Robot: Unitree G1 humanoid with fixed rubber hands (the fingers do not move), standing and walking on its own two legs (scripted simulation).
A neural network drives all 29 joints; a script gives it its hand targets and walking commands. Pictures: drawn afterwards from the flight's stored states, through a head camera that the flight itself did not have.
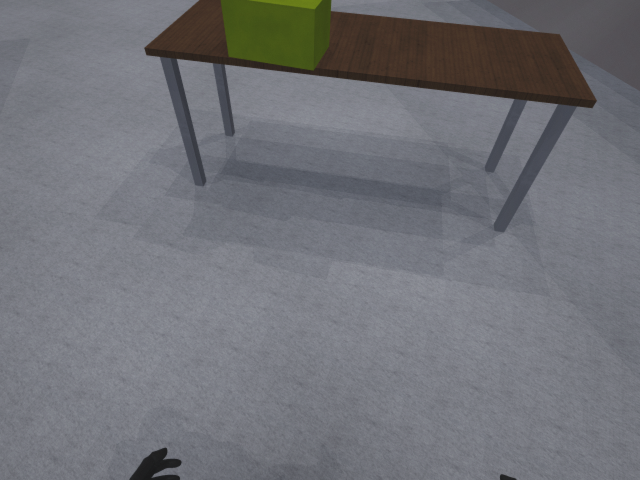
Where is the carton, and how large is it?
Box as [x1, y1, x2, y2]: [221, 0, 330, 70]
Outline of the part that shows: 221,0 229,56 313,70 328,46 330,0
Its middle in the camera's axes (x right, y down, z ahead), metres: -0.13 -0.70 +1.27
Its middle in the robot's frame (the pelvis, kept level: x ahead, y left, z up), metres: +1.42 +0.15 -0.02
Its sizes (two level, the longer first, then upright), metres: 0.296 0.196 0.180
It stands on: a table, 0.64 m high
